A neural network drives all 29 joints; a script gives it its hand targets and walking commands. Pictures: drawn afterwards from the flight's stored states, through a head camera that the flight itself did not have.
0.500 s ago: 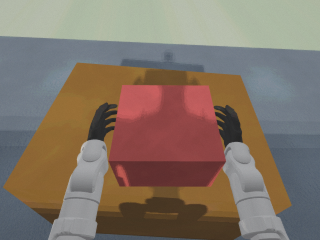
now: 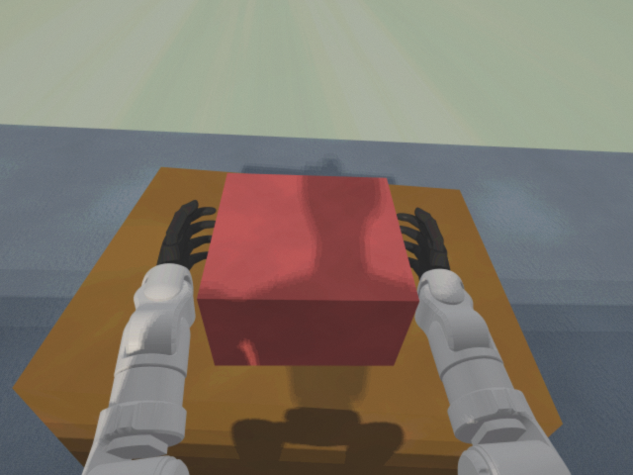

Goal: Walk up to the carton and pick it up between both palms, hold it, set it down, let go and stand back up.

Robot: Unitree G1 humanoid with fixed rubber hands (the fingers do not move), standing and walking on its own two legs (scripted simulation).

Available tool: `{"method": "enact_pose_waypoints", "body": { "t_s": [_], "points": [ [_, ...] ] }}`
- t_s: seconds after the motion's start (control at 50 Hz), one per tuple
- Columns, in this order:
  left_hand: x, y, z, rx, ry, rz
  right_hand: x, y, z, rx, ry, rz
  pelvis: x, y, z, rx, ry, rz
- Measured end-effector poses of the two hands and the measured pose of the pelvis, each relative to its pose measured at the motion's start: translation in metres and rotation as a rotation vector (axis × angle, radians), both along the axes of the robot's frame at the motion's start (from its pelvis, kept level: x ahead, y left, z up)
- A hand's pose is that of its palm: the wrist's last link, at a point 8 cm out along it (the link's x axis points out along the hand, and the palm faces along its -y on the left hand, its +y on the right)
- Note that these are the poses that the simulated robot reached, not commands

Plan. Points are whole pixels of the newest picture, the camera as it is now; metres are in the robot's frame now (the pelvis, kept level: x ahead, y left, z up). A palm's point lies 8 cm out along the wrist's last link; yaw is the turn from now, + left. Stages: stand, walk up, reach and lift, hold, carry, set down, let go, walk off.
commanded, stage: reach and lift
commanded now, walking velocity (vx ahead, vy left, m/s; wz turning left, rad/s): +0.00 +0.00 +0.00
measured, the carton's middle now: (306, 265) +0.39 -0.01 +0.10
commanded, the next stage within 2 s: hold in 1.08 s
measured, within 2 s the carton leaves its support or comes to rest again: neither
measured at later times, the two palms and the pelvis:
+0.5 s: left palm (170, 254) +0.37 +0.16 +0.14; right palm (426, 255) +0.36 -0.17 +0.14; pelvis +0.01 +0.01 +0.00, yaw +0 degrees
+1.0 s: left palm (163, 243) +0.36 +0.16 +0.17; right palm (432, 245) +0.35 -0.17 +0.16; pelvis +0.01 +0.01 +0.00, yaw +0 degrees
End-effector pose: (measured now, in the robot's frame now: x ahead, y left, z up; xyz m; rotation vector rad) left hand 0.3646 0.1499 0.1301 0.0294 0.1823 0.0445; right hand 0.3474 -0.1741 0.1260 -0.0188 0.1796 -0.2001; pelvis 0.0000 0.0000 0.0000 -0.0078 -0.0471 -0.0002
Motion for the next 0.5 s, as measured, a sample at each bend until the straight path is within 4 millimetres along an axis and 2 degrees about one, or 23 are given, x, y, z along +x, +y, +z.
{"method": "enact_pose_waypoints", "body": {
  "t_s": [0.28,0.5],
  "points": [
    [0.004,0.010,0.010,0.022,-0.004,0.027,0.014,0.009,0.013,0.011,-0.008,0.025,0.003,0.007,0.000,-0.010,-0.007,-0.006],
    [0.003,0.006,0.013,0.036,-0.014,0.023,0.012,0.005,0.012,0.016,-0.019,0.023,0.013,0.008,-0.001,-0.016,-0.027,0.000]
  ]
}}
